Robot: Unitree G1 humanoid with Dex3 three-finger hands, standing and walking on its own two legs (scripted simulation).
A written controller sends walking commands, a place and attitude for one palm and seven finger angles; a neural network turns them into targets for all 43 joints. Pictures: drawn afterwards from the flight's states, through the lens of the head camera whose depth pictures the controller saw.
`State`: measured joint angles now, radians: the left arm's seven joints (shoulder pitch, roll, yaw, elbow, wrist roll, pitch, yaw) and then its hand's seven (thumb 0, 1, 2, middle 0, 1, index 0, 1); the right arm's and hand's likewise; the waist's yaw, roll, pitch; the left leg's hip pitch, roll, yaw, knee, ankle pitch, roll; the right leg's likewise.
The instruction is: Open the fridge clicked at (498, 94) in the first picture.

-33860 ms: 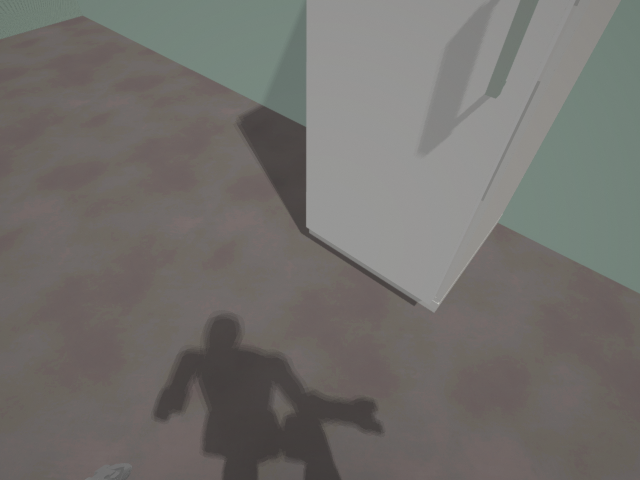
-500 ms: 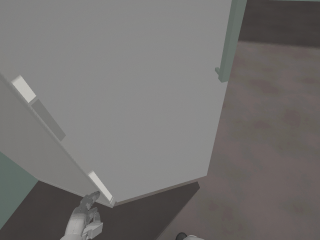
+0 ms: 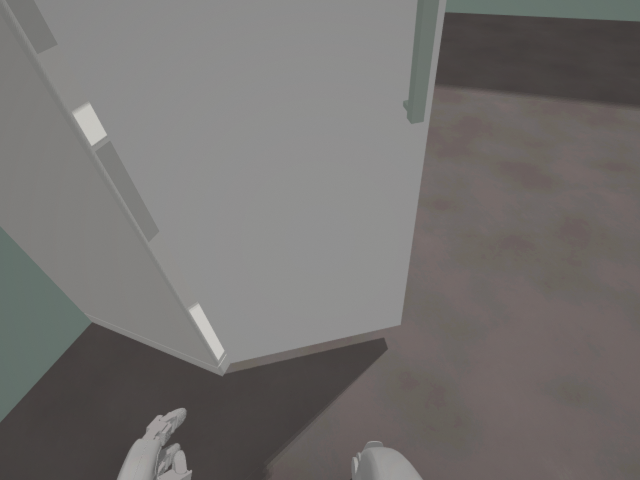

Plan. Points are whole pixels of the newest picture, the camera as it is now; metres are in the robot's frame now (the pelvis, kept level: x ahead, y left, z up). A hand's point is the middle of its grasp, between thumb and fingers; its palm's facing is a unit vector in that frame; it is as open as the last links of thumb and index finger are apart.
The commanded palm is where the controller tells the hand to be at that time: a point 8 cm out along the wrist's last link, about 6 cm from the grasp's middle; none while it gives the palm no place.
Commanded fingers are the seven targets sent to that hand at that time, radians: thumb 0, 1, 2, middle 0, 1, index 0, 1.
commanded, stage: stop stepping back and stand still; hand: right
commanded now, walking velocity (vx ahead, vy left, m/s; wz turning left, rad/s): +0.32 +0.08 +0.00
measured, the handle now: (419, 32) +0.68 -0.13 +0.26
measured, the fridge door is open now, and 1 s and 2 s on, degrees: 55 55 55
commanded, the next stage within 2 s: let the arm hang, fingers relaxed in 1.50 s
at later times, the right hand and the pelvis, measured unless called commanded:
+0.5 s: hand out of the picture +0.11 -0.37 +0.20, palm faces +0.52 +0.73 -0.45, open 7.4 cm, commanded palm +0.05 -0.38 +0.20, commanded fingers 0.00 -0.90 -0.90 0.20 0.30 0.20 0.30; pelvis -0.07 -0.07 +0.01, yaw -4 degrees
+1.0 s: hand out of the picture +0.16 -0.42 +0.18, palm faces +0.48 +0.74 -0.48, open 7.4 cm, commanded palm +0.09 -0.44 +0.20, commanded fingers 0.00 -0.90 -0.90 0.20 0.30 0.20 0.30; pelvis -0.03 -0.13 +0.02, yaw -4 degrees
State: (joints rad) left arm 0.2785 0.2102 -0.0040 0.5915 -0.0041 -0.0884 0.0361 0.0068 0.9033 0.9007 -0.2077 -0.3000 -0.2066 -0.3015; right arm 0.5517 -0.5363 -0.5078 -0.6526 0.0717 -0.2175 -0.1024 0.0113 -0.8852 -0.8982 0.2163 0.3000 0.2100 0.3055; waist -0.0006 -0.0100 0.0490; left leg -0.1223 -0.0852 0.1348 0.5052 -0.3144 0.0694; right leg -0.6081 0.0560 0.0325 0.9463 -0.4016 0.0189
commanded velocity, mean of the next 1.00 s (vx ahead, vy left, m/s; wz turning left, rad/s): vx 0.10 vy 0.07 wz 0.00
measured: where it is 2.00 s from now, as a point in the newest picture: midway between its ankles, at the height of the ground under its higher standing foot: outside the picture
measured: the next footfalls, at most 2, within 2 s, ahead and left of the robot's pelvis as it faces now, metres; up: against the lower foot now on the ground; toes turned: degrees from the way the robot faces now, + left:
right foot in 0.18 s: +0.00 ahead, -0.20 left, +0.00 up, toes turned -3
left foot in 0.50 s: -0.03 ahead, +0.05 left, +0.00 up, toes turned -1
